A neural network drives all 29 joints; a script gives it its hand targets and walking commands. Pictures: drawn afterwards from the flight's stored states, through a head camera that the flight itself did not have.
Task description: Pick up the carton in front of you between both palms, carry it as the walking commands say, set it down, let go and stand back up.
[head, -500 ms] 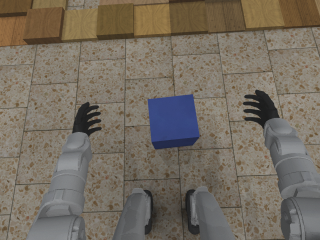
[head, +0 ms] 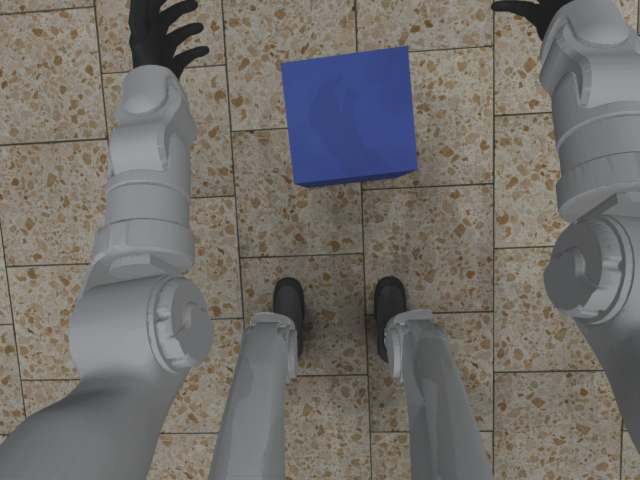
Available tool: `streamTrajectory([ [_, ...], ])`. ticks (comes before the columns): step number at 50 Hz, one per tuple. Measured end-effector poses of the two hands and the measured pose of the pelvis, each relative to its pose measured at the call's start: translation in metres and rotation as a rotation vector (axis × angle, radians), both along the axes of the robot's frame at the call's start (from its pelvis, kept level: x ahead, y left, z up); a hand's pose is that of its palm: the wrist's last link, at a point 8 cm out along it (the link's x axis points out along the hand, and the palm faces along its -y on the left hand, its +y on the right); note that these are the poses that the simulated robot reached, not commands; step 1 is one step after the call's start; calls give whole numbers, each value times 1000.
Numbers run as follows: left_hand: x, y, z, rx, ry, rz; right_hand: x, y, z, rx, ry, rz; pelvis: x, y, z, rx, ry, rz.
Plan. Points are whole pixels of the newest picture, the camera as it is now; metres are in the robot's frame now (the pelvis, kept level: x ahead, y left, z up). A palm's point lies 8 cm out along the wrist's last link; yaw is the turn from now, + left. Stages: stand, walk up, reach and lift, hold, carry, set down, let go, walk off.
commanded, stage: reach and lift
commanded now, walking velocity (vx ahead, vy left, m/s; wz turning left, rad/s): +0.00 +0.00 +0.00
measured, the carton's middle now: (348, 129) +0.53 -0.02 -0.53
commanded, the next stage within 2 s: none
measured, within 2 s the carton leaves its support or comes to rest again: leaves its support in 1.70 s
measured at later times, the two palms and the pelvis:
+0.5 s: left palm (226, 127) +0.52 +0.18 -0.36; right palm (473, 102) +0.53 -0.20 -0.36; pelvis -0.03 +0.02 -0.21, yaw +1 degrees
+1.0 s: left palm (249, 129) +0.53 +0.17 -0.46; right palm (447, 108) +0.55 -0.19 -0.46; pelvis -0.04 +0.01 -0.29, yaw +2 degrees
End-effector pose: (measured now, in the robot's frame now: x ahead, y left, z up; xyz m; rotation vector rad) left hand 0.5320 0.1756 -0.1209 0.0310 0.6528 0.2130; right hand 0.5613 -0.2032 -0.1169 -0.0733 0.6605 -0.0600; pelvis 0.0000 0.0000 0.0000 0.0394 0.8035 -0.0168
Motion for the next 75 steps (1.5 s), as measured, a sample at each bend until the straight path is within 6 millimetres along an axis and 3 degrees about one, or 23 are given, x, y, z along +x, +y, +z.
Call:
streamTrajectory([
  [4, -3, 0, -27, -3, 14, 3, -4, 3, -27, 7, 15, -14, 10, 0, -10, 5, 62, -1],
  [8, -7, 0, -63, -5, 33, -2, -14, 5, -66, 9, 38, -37, 15, 3, -35, 7, 116, 0],
  [13, -10, 0, -121, -6, 43, -10, -25, 2, -127, -6, 48, -58, 10, 9, -83, 8, 149, 1],
  [21, -16, 3, -209, -3, 34, -16, -29, -3, -214, -24, 19, -62, -16, 16, -170, 9, 84, 3],
  [29, -16, 2, -261, -13, 45, -18, -26, 3, -266, -14, 32, -52, -41, 16, -231, 8, -52, 9],
  [41, -16, -2, -336, -20, 92, -31, -26, 10, -342, -13, 71, -33, -47, 11, -275, 14, -180, 17],
  [45, -13, -2, -344, -14, 82, -35, -21, 10, -350, -12, 62, -31, -42, 9, -281, 15, -202, 15],
  [51, -2, -11, -337, -21, 59, -48, -13, 12, -342, -7, 40, -26, -36, 10, -286, 17, -196, 15],
  [61, -10, -18, -332, -27, 72, -56, -22, 19, -337, 5, 53, -11, -39, 12, -282, 17, -180, 11],
  [66, -10, -34, -333, -56, 64, -91, -21, 37, -338, 23, 49, 24, -44, 12, -279, 16, -201, 14],
  [75, -9, -35, -335, -88, 62, -62, -18, 36, -337, 17, 70, 37, -44, 10, -286, 11, -226, 14],
])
